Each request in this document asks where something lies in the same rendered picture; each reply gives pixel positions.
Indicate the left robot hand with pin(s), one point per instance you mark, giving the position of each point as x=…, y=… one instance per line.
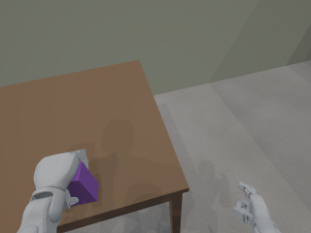
x=58, y=171

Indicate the table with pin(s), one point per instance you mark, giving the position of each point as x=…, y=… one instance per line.
x=111, y=113

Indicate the right robot hand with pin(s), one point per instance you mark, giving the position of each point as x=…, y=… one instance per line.
x=246, y=211

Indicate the robot left forearm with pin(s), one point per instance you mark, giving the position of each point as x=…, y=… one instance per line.
x=44, y=211

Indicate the sponge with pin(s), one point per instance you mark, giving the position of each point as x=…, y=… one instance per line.
x=83, y=186

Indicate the robot right forearm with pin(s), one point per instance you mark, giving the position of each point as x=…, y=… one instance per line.
x=264, y=225

